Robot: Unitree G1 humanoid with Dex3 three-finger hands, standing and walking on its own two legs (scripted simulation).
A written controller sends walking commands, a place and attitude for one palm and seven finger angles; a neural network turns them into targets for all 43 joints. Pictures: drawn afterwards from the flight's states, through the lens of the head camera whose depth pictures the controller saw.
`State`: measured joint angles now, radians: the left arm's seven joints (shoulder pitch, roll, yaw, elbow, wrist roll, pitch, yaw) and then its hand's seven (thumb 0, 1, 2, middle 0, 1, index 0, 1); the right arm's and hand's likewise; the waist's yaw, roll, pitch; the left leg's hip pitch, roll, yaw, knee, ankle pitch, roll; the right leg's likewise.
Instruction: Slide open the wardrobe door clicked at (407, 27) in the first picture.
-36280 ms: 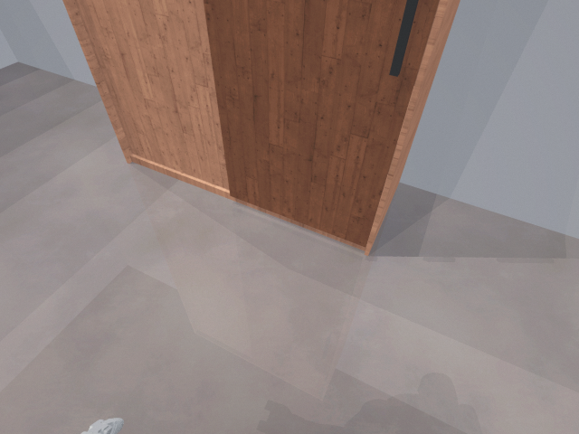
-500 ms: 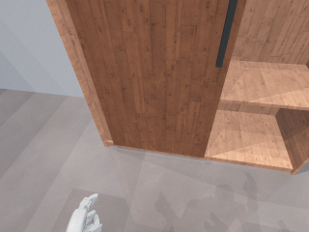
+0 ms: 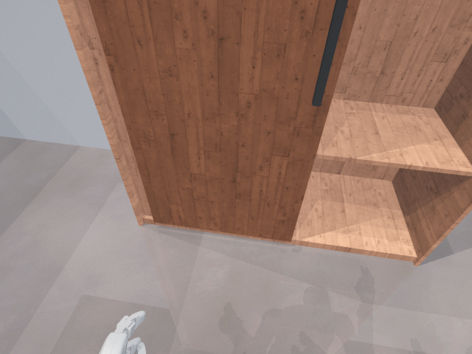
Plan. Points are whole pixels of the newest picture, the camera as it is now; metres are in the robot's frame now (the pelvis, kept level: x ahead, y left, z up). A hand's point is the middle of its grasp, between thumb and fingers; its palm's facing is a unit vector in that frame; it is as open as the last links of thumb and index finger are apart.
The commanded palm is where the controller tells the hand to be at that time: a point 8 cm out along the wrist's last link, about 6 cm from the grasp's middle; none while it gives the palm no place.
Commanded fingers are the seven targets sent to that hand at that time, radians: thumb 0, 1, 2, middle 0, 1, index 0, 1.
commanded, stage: stop stepping back and stand still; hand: right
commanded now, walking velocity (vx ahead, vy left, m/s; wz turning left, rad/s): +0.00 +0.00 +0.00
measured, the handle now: (328, 49) +0.78 -0.20 +0.21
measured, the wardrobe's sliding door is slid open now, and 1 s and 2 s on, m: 0.60 0.60 0.60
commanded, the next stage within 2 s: let the arm hang, fingers relaxed in 0.86 s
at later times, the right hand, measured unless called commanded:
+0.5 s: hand out of the picture +0.20 -0.31 +0.17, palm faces +0.47 +0.76 -0.45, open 7.4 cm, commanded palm +0.15 -0.33 +0.18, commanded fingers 0.00 -0.90 -0.90 0.20 0.30 0.20 0.30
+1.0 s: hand out of the picture +0.20 -0.32 +0.13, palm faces +0.40 +0.79 -0.46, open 7.4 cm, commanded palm none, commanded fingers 0.00 -0.90 -0.90 0.20 0.30 0.20 0.30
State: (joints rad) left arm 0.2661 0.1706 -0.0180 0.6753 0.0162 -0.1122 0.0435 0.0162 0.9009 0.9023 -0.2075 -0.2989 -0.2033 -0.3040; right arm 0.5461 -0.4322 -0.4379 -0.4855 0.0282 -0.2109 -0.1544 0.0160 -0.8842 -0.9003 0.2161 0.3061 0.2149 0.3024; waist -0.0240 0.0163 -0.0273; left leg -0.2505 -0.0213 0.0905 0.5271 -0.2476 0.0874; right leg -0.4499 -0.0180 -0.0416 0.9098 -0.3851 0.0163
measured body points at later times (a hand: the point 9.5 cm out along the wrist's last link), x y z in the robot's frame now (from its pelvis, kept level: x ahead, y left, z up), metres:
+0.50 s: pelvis +0.01 -0.03 +0.00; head +0.01 -0.03 +0.45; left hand +0.20 +0.19 -0.07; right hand +0.17 -0.35 +0.19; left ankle +0.02 +0.07 -0.73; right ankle +0.03 -0.14 -0.73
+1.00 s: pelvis +0.00 -0.05 +0.00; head +0.00 -0.05 +0.45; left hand +0.17 +0.18 -0.08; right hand +0.17 -0.36 +0.16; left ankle +0.03 +0.07 -0.73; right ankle +0.03 -0.14 -0.73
